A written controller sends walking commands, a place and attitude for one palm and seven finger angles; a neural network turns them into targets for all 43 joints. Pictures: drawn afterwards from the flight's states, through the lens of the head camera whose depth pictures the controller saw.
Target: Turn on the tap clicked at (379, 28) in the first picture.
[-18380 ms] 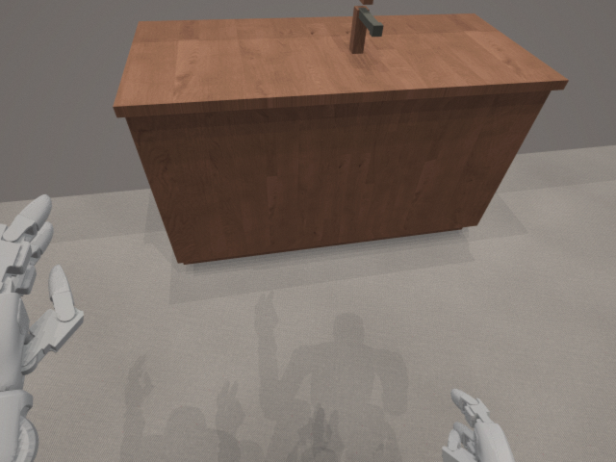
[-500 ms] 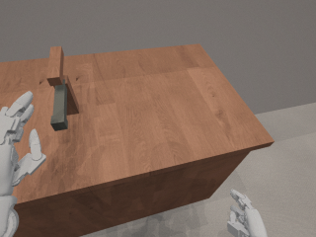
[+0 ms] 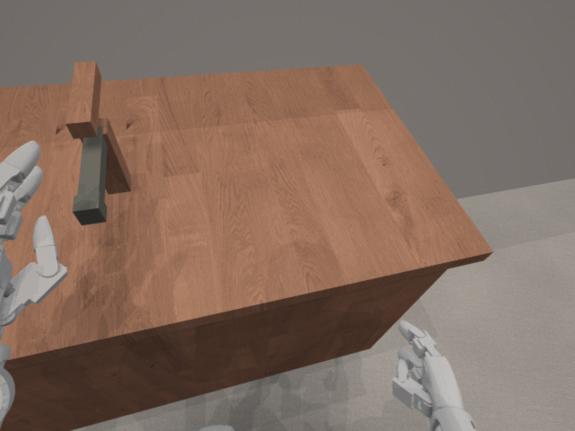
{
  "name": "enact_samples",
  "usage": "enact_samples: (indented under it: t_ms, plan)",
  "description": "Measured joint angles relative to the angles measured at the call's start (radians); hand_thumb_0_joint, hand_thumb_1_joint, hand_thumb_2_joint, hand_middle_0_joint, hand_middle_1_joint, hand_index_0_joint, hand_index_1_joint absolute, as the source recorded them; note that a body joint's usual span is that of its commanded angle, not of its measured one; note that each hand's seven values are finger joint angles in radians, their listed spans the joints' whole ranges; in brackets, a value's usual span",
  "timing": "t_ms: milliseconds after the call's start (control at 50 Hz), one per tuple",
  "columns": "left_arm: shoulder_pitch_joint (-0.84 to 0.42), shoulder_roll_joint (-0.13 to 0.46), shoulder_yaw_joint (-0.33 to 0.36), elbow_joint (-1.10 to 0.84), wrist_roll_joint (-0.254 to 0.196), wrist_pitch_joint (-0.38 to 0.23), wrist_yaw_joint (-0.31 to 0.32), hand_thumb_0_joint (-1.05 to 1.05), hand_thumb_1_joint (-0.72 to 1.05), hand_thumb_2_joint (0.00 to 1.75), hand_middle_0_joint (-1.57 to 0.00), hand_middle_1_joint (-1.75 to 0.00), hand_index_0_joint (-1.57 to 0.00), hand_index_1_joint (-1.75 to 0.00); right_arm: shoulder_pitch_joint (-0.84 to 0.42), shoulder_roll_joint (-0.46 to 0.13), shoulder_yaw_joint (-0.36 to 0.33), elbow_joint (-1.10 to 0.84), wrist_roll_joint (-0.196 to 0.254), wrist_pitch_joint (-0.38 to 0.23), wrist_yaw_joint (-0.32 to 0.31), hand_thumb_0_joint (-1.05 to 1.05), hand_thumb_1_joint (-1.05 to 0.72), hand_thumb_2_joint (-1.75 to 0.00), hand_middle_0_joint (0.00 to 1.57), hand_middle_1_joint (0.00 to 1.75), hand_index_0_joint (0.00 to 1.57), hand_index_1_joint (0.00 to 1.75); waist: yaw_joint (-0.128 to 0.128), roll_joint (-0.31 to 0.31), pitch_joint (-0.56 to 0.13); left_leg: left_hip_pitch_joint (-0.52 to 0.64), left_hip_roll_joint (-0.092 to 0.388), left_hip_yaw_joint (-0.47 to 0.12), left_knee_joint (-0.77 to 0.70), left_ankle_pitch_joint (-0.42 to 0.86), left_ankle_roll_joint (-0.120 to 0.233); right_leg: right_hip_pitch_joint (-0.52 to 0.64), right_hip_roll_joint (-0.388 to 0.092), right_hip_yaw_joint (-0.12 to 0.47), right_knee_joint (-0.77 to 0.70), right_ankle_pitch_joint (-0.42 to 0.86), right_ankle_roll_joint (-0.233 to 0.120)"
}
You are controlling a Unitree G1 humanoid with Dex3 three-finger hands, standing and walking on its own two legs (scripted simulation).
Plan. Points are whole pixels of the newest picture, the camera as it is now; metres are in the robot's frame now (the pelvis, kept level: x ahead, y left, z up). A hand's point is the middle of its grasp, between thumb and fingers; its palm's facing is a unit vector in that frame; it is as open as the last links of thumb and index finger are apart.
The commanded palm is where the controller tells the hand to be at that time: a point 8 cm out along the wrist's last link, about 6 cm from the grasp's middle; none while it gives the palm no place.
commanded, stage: come to a stop and stand still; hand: left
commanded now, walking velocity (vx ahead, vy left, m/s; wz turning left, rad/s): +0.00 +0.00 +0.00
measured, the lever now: (90, 209) +0.33 +0.28 +0.11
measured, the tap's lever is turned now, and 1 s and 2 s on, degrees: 0 0 0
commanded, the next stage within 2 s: look again from close up in 1.08 s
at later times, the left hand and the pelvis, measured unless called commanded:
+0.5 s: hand (30, 241) +0.24 +0.27 +0.18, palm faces +0.38 -0.81 -0.45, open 7.4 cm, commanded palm +0.16 +0.29 +0.18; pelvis -0.01 +0.02 +0.00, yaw -1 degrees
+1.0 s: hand (15, 254) +0.24 +0.30 +0.16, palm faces +0.36 -0.84 -0.39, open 7.4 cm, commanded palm +0.17 +0.33 +0.18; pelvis +0.01 +0.05 +0.00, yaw +1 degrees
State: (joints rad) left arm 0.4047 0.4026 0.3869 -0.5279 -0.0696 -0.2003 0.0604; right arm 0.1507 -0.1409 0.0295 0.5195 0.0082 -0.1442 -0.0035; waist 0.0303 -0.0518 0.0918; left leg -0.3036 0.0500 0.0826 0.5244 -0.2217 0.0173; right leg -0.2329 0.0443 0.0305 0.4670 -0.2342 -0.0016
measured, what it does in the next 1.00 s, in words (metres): stands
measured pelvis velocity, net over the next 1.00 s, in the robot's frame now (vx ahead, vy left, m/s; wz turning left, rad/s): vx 0.01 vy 0.05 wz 0.02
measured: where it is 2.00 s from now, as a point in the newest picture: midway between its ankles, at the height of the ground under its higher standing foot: outside the picture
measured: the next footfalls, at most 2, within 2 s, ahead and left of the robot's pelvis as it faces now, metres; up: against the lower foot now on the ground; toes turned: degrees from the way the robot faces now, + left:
none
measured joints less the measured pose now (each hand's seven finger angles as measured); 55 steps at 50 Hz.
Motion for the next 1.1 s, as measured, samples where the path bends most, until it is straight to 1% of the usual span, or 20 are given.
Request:
enact_samples:
  t_ms: [60, 120, 220, 300, 320, 340, 360, 380, 400, 440, 460, 520, 560, 620, 720, 800, 860, 920, 1000, 1100]
  plan:
    - [0.02, 0.002, 0.008, -0.011, -0.005, -0.001, 0.0, 0.02, 0.89, 0.89, -0.21, -0.3, -0.21, -0.3, 0.011, -0.012, -0.005, 0.006, 0.001, 0.006, -0.007, 0.01, -0.9, -0.9, 0.2, 0.3, 0.2, 0.3, 0.004, 0.012, -0.002, -0.009, 0.014, -0.006, 0.006, 0.002, -0.009, -0.001, 0.014, -0.005, -0.011, 0.011, -0.009]
    - [0.032, -0.015, -0.004, 0.002, -0.005, 0.001, 0.01, 0.02, 0.89, 0.89, -0.21, -0.3, -0.21, -0.3, 0.026, -0.036, -0.013, 0.024, 0.004, 0.014, -0.017, 0.01, -0.9, -0.9, 0.2, 0.3, 0.2, 0.3, 0.004, 0.029, -0.013, -0.009, 0.02, -0.012, 0.0, 0.008, -0.013, 0.006, 0.021, -0.01, -0.031, 0.023, -0.014]
    - [0.047, -0.044, -0.034, 0.045, 0.003, 0.015, 0.029, 0.02, 0.89, 0.89, -0.21, -0.3, -0.21, -0.3, 0.054, -0.074, -0.027, 0.057, 0.007, 0.03, -0.037, 0.01, -0.9, -0.9, 0.2, 0.3, 0.2, 0.3, -0.008, 0.055, -0.041, 0.002, 0.016, -0.02, -0.021, 0.019, -0.009, 0.027, 0.017, -0.017, -0.065, 0.036, -0.014]
    - [0.047, -0.045, -0.044, 0.072, 0.009, 0.023, 0.038, 0.02, 0.89, 0.89, -0.21, -0.3, -0.21, -0.3, 0.065, -0.088, -0.033, 0.072, 0.009, 0.039, -0.048, 0.02, -0.9, -0.9, 0.2, 0.3, 0.2, 0.3, -0.017, 0.059, -0.05, 0.019, 0.004, -0.02, -0.046, 0.028, -0.003, 0.044, 0.007, -0.017, -0.086, 0.042, -0.008]
    - [-0.001, -0.012, -0.03, 0.084, 0.045, 0.028, 0.015, 0.02, 0.89, 0.89, -0.21, -0.3, -0.22, -0.3, 0.078, -0.086, -0.043, 0.069, -0.003, 0.027, -0.05, 0.02, -0.9, -0.9, 0.2, 0.3, 0.2, 0.3, 0.0, 0.059, -0.044, 0.013, 0.007, -0.022, -0.039, 0.026, -0.003, 0.045, 0.009, -0.02, -0.091, 0.045, -0.006]
    - [-0.083, 0.044, -0.003, 0.118, 0.062, 0.015, -0.003, 0.02, 0.88, 0.89, -0.21, -0.3, -0.22, -0.3, 0.082, -0.083, -0.048, 0.076, 0.001, 0.016, -0.05, 0.02, -0.9, -0.9, 0.2, 0.3, 0.2, 0.3, 0.019, 0.052, -0.03, 0.005, 0.007, -0.024, -0.032, 0.028, -0.004, 0.037, 0.009, -0.024, -0.083, 0.046, -0.007]
    - [-0.166, 0.089, 0.028, 0.161, 0.063, 0.0, -0.009, 0.02, 0.88, 0.89, -0.21, -0.3, -0.22, -0.3, 0.075, -0.081, -0.049, 0.084, 0.0, 0.014, -0.042, 0.02, -0.9, -0.9, 0.2, 0.3, 0.2, 0.3, 0.031, 0.044, -0.012, 0.002, 0.004, -0.025, -0.029, 0.031, -0.004, 0.026, 0.006, -0.025, -0.064, 0.042, -0.009]
    - [-0.229, 0.114, 0.059, 0.195, 0.055, -0.008, -0.006, 0.02, 0.88, 0.89, -0.21, -0.3, -0.22, -0.3, 0.063, -0.082, -0.048, 0.089, 0.002, 0.015, -0.029, 0.02, -0.9, -0.9, 0.2, 0.3, 0.2, 0.3, 0.036, 0.039, 0.002, 0.001, 0.0, -0.02, -0.027, 0.033, -0.003, 0.017, 0.002, -0.022, -0.046, 0.037, -0.009]
    - [-0.26, 0.12, 0.086, 0.212, 0.043, -0.011, 0.002, 0.02, 0.88, 0.89, -0.21, -0.3, -0.22, -0.3, 0.051, -0.084, -0.046, 0.088, 0.007, 0.017, -0.015, 0.02, -0.9, -0.9, 0.2, 0.3, 0.2, 0.3, 0.033, 0.039, 0.012, 0.002, -0.003, -0.012, -0.027, 0.034, 0.0, 0.01, -0.002, -0.014, -0.033, 0.033, -0.006]
    - [-0.233, 0.092, 0.112, 0.193, 0.02, -0.012, 0.019, 0.02, 0.89, 0.89, -0.21, -0.3, -0.22, -0.3, 0.036, -0.087, -0.045, 0.071, 0.018, 0.017, 0.011, 0.02, -0.9, -0.9, 0.2, 0.3, 0.2, 0.3, 0.016, 0.048, 0.015, 0.008, -0.01, 0.01, -0.03, 0.031, 0.011, 0.001, -0.01, 0.008, -0.02, 0.028, 0.006]
    - [-0.19, 0.067, 0.103, 0.167, 0.014, -0.012, 0.022, 0.02, 0.89, 0.89, -0.2, -0.3, -0.21, -0.3, 0.035, -0.086, -0.045, 0.059, 0.022, 0.015, 0.021, 0.02, -0.9, -0.9, 0.2, 0.3, 0.2, 0.3, 0.005, 0.055, 0.012, 0.013, -0.014, 0.021, -0.032, 0.029, 0.016, 0.0, -0.015, 0.018, -0.016, 0.026, 0.012]
    - [-0.041, 0.006, 0.024, 0.091, 0.021, -0.019, 0.005, 0.02, 0.9, 0.9, -0.2, -0.3, -0.21, -0.3, 0.041, -0.075, -0.036, 0.035, 0.023, 0.009, 0.025, 0.02, -0.9, -0.9, 0.2, 0.3, 0.2, 0.3, -0.021, 0.065, 0.001, 0.024, -0.024, 0.041, -0.037, 0.018, 0.029, 0.005, -0.025, 0.038, -0.018, 0.02, 0.026]
    - [0.031, -0.004, -0.019, 0.072, 0.031, -0.022, -0.011, 0.02, 0.89, 0.9, -0.2, -0.3, -0.21, -0.3, 0.046, -0.061, -0.024, 0.032, 0.019, 0.012, 0.014, 0.02, -0.9, -0.9, 0.2, 0.3, 0.2, 0.3, -0.029, 0.056, -0.002, 0.027, -0.029, 0.046, -0.04, 0.014, 0.034, 0.008, -0.031, 0.042, -0.022, 0.017, 0.031]
    - [0.062, 0.001, -0.038, 0.077, 0.035, -0.024, -0.022, 0.02, 0.89, 0.89, -0.21, -0.3, -0.21, -0.3, 0.06, -0.042, -0.008, 0.03, 0.011, 0.011, -0.003, 0.01, -0.9, -0.9, 0.2, 0.3, 0.2, 0.3, -0.025, 0.034, 0.007, 0.027, -0.037, 0.04, -0.038, 0.01, 0.041, 0.014, -0.038, 0.036, -0.024, 0.012, 0.035]
    - [-0.001, 0.011, 0.005, 0.061, 0.036, -0.023, -0.001, 0.02, 0.88, 0.89, -0.21, -0.3, -0.22, -0.3, 0.064, -0.034, 0.007, 0.041, 0.002, -0.004, -0.009, 0.02, -0.9, -0.9, 0.2, 0.3, 0.2, 0.3, 0.002, 0.011, 0.035, 0.028, -0.052, 0.021, -0.025, 0.0, 0.05, 0.027, -0.052, 0.016, -0.019, -0.001, 0.039]
    - [-0.033, -0.002, 0.025, 0.028, 0.034, -0.04, 0.017, 0.02, 0.88, 0.89, -0.21, -0.3, -0.22, -0.3, 0.046, -0.034, 0.012, 0.05, -0.002, -0.012, 0.0, 0.02, -0.9, -0.9, 0.2, 0.3, 0.2, 0.3, 0.011, 0.009, 0.032, 0.031, -0.061, 0.014, -0.019, -0.008, 0.056, 0.038, -0.062, 0.008, -0.022, -0.009, 0.044]
    - [-0.034, -0.014, 0.016, 0.024, 0.037, -0.047, 0.021, 0.02, 0.89, 0.89, -0.21, -0.3, -0.21, -0.3, 0.028, -0.032, 0.011, 0.049, 0.0, -0.009, 0.003, 0.02, -0.9, -0.9, 0.2, 0.3, 0.2, 0.3, 0.012, 0.011, 0.02, 0.032, -0.064, 0.014, -0.02, -0.013, 0.06, 0.045, -0.064, 0.008, -0.036, -0.007, 0.05]
    - [-0.03, -0.019, 0.0, 0.033, 0.039, -0.041, 0.017, 0.02, 0.89, 0.89, -0.2, -0.3, -0.21, -0.3, 0.013, -0.03, 0.008, 0.039, 0.001, -0.001, 0.002, 0.02, -0.9, -0.9, 0.2, 0.3, 0.2, 0.3, 0.008, 0.01, 0.012, 0.035, -0.068, 0.015, -0.026, -0.013, 0.062, 0.048, -0.068, 0.008, -0.042, -0.005, 0.05]
    - [-0.016, -0.013, -0.01, 0.037, 0.039, -0.024, 0.014, 0.02, 0.89, 0.89, -0.21, -0.3, -0.21, -0.3, 0.0, -0.028, 0.007, 0.022, 0.003, 0.011, -0.003, 0.01, -0.9, -0.9, 0.2, 0.3, 0.2, 0.3, 0.0, 0.006, 0.008, 0.038, -0.07, 0.013, -0.03, -0.012, 0.064, 0.053, -0.07, 0.006, -0.047, -0.005, 0.048]
    - [0.006, -0.002, -0.009, 0.017, 0.035, -0.017, 0.015, 0.02, 0.89, 0.89, -0.21, -0.3, -0.21, -0.3, 0.005, -0.032, 0.005, 0.011, 0.004, 0.021, -0.007, 0.01, -0.9, -0.9, 0.2, 0.3, 0.2, 0.3, -0.003, 0.004, 0.007, 0.04, -0.07, 0.007, -0.031, -0.009, 0.062, 0.059, -0.07, -0.001, -0.053, -0.002, 0.046]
